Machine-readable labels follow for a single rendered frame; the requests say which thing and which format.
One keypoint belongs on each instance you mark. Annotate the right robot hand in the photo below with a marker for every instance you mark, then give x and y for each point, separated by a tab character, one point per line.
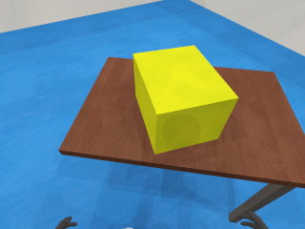
257	222

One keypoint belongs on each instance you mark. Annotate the left robot hand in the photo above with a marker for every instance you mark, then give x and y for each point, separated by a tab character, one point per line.
65	223

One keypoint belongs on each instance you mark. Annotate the carton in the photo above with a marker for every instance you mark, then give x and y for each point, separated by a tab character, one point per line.
182	98

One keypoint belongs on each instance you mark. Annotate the table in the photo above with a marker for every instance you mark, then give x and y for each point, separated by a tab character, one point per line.
262	140

